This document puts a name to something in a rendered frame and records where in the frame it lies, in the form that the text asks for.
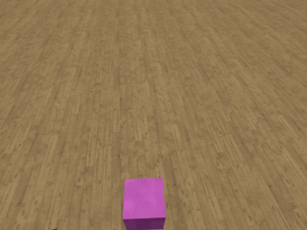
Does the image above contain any carton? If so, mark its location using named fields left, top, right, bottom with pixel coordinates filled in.
left=123, top=178, right=166, bottom=230

